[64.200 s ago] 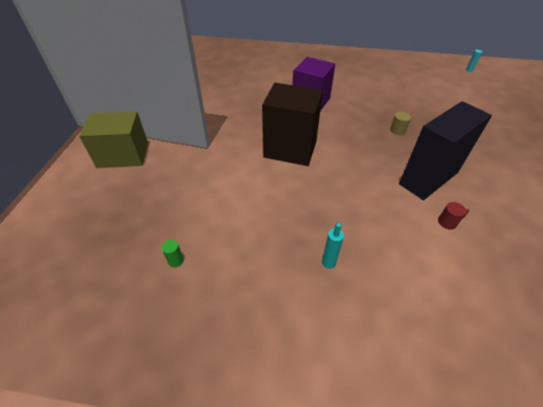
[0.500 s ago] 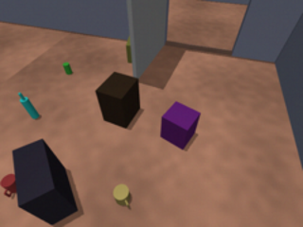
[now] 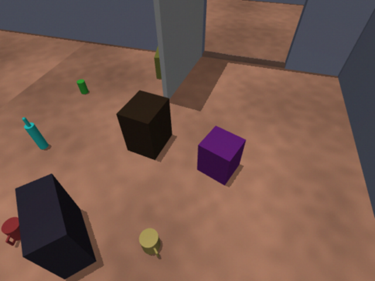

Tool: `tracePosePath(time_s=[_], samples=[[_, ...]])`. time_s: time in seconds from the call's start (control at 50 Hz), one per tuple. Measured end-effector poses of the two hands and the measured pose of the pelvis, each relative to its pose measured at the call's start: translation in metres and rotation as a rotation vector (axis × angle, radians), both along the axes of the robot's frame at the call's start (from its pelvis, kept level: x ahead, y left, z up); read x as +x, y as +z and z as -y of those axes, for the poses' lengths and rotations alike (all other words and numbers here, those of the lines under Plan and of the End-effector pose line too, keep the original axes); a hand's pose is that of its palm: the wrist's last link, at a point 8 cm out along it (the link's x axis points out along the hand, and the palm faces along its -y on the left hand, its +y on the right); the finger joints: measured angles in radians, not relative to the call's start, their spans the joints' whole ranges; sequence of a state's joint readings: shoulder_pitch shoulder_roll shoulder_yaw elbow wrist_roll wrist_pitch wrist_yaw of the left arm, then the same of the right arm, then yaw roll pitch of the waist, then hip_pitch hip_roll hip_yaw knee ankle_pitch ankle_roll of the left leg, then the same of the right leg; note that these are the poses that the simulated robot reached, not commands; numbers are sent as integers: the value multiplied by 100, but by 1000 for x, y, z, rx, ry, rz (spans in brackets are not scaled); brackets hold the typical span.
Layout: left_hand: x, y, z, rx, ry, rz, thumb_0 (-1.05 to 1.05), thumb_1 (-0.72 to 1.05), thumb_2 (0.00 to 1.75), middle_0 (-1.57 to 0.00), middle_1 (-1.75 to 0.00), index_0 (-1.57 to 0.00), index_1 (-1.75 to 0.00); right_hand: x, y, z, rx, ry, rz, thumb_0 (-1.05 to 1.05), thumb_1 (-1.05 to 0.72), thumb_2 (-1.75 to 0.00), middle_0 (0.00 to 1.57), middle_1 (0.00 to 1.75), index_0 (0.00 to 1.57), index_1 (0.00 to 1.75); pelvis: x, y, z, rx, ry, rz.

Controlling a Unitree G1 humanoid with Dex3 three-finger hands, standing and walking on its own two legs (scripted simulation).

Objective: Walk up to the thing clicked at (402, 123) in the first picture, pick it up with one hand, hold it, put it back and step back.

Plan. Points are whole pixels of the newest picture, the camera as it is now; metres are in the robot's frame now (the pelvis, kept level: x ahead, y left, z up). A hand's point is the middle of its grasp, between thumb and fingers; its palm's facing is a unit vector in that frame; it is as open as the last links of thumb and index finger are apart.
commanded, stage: stand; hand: left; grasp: from above
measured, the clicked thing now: (151, 244) +0.43 +0.20 -0.73
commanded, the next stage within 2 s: step back in 1.42 s
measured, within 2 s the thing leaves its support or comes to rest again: neither
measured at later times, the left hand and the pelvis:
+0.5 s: hand out of the picture +0.08 +0.24 -0.16, palm faces +0.00 -0.95 -0.33, open 7.4 cm; pelvis +0.01 -0.01 +0.00, yaw -1 degrees
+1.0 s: hand out of the picture +0.10 +0.24 -0.15, palm faces -0.01 -0.94 -0.33, open 7.4 cm; pelvis +0.02 -0.01 +0.00, yaw -1 degrees
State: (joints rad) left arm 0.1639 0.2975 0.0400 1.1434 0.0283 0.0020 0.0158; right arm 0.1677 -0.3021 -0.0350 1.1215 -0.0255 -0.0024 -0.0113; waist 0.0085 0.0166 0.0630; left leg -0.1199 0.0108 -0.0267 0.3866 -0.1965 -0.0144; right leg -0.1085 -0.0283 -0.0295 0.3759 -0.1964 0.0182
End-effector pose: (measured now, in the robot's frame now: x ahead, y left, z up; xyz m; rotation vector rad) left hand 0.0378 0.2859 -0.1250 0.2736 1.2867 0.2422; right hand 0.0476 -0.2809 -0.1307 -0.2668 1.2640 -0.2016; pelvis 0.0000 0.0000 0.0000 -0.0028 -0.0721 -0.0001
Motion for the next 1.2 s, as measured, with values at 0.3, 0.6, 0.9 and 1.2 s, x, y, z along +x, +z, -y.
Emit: tracePosePath(time_s=[0.3, 0.6, 0.9, 1.2], samples=[[27, 3, 7, -11, -21, 30, 0, 91, 90, -21, -30, -20, -30, 14, 2, 5, -5, 6, 13, 1, -91, -89, 20, 30, 20, 30, 7, 2, 3, 1, -7, -6], [39, 5, 5, -3, -33, 27, 0, 91, 90, -21, -30, -20, -30, 22, 4, 11, -9, 5, 7, 1, -91, -89, 20, 30, 20, 30, 14, 3, 6, 2, -12, -20], [51, 7, 5, 2, -46, 41, 0, 91, 90, -20, -30, -20, -30, 32, 7, 17, -15, 5, 15, 1, -91, -89, 20, 30, 20, 30, 19, 3, 8, 2, -12, -27], [57, 8, 5, 1, -61, 57, 0, 91, 90, -20, -30, -20, -30, 33, 9, 19, -19, 6, 23, 1, -91, -89, 20, 30, 20, 30, 19, 3, 9, 1, -13, -28]])
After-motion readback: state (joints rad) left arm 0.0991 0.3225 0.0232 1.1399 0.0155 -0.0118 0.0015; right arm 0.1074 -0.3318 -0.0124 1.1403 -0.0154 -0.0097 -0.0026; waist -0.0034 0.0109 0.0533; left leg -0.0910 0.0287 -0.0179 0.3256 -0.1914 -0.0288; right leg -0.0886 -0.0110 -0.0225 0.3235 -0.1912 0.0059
